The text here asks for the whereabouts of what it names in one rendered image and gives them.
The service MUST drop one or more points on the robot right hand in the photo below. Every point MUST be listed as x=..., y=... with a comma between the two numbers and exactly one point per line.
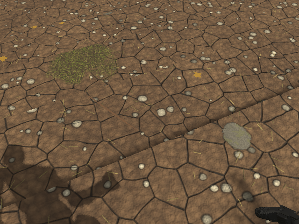
x=281, y=214

